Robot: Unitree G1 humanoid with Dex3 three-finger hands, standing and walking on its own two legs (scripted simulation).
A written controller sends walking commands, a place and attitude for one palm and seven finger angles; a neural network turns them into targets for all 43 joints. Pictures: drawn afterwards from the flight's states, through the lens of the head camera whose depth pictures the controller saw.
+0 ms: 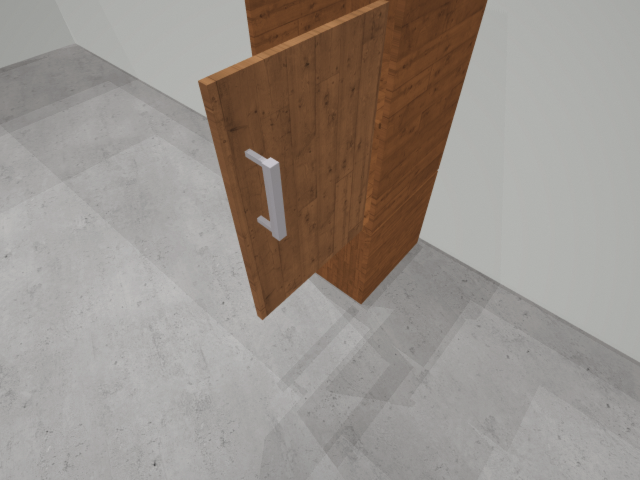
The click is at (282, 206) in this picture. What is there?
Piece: cupboard door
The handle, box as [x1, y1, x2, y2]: [245, 149, 286, 240]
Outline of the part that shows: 248,149 245,151 245,155 259,164 263,170 270,217 269,221 262,216 259,216 257,220 272,232 272,235 279,240 286,235 278,162 270,157 266,159 252,150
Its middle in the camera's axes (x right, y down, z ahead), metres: -0.09 -0.07 +0.64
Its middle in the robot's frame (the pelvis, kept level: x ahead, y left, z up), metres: +0.53 +0.12 +0.04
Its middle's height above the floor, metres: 0.82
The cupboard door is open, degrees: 89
